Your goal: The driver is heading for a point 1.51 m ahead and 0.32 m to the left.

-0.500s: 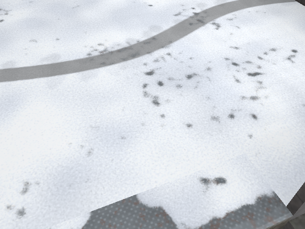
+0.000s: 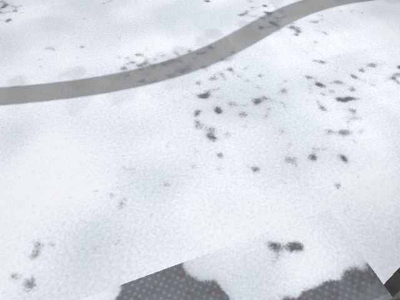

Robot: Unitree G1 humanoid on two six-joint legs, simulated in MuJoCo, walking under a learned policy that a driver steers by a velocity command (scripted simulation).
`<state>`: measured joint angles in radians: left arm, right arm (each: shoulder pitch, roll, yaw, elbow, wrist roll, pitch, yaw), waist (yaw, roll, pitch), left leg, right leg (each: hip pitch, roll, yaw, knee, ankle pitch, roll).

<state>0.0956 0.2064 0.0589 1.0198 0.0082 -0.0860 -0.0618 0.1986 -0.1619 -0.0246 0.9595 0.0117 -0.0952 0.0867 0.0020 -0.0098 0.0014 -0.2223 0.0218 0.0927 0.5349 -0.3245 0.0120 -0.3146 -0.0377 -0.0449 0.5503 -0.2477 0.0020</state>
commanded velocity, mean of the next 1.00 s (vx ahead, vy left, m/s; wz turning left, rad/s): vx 0.00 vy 0.00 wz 0.00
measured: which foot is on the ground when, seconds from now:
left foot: down 0.00-1.00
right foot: down 0.00-1.00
